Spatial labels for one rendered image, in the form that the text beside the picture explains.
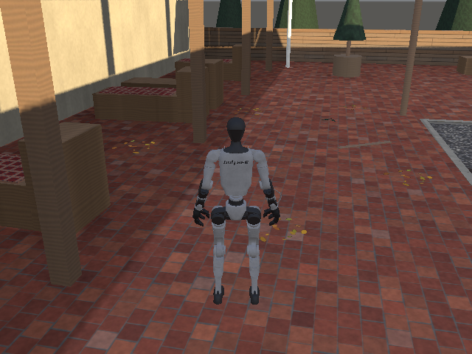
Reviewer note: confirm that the left robot upper arm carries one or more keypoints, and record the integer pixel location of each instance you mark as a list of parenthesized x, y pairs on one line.
[(209, 168)]

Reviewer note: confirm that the right robot upper arm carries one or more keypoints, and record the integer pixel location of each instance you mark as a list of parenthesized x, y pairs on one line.
[(262, 168)]

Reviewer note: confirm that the left robot forearm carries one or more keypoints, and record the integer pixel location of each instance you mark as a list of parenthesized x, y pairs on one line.
[(201, 198)]

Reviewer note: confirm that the robot right foot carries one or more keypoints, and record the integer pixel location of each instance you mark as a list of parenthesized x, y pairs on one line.
[(254, 297)]

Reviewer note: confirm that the left robot hand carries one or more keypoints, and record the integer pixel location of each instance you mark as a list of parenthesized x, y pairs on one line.
[(197, 214)]

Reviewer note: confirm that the right robot forearm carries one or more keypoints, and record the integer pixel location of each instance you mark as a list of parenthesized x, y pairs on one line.
[(270, 197)]

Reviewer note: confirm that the right robot hand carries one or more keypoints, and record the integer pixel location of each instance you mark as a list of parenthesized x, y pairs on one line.
[(275, 214)]

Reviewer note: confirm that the robot right shin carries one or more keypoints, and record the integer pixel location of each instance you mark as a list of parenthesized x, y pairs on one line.
[(254, 270)]

